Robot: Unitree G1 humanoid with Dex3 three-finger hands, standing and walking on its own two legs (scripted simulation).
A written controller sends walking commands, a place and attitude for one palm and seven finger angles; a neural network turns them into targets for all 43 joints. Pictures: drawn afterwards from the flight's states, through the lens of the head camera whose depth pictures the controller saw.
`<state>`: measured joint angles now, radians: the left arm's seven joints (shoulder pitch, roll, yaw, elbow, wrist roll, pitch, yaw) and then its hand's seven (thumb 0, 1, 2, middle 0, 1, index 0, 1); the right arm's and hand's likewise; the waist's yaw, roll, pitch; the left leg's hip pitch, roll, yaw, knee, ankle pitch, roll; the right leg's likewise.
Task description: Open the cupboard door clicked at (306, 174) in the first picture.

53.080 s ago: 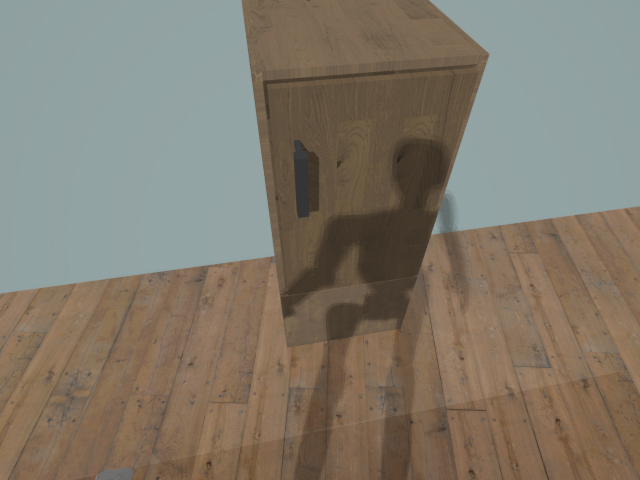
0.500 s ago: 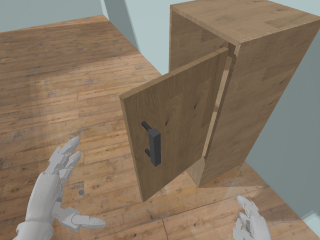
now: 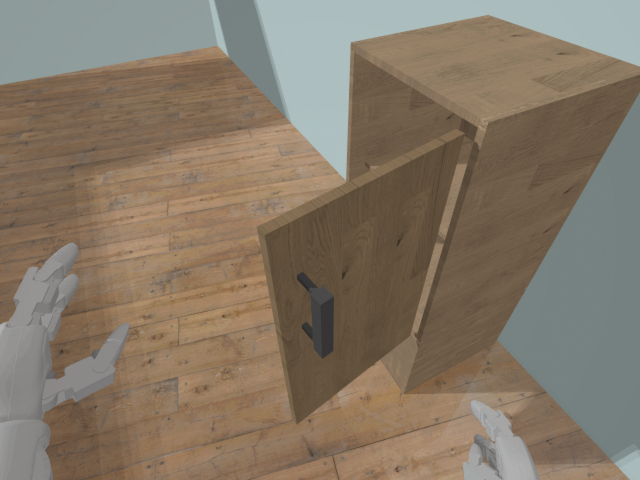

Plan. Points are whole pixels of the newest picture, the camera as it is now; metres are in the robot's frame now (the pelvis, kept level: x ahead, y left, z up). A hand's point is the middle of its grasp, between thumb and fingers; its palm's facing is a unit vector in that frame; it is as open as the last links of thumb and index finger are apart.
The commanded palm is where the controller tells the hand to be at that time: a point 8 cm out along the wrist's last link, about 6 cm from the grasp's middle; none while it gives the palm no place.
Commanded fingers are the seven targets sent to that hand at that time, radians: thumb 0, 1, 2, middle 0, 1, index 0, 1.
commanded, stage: draw the hand back to the body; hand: left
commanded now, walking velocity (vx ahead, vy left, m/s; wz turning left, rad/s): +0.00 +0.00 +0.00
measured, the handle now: (314, 315) +0.35 +0.06 +0.00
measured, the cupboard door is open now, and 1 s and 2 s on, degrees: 100 100 100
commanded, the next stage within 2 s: step back with the hand held close in 0.46 s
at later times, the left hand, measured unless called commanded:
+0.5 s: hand (94, 351) +0.18 +0.24 +0.15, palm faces +0.45 -0.80 -0.40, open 7.5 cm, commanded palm +0.13 +0.28 +0.17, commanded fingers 0.00 0.90 0.90 -0.20 -0.30 -0.20 -0.30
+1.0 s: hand (75, 372) +0.16 +0.25 +0.15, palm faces +0.33 -0.79 -0.51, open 7.4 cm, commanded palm +0.10 +0.29 +0.17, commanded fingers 0.00 0.90 0.90 -0.20 -0.30 -0.20 -0.30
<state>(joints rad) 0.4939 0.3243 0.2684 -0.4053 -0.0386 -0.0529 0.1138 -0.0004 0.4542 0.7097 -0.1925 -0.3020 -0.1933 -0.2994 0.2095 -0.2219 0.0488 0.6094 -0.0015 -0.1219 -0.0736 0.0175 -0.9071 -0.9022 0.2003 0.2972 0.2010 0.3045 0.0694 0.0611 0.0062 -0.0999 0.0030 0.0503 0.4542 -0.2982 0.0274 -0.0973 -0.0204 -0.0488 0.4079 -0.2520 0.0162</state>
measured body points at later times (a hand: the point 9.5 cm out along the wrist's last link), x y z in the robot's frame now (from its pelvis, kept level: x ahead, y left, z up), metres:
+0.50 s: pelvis -0.01 -0.02 +0.00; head -0.02 -0.04 +0.45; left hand +0.15 +0.28 +0.17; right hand +0.18 -0.24 -0.09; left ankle -0.03 +0.09 -0.74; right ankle -0.02 -0.13 -0.74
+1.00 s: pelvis -0.05 +0.00 +0.00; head -0.02 -0.01 +0.45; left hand +0.14 +0.29 +0.18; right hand +0.13 -0.26 -0.08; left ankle -0.03 +0.09 -0.74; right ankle -0.02 -0.13 -0.74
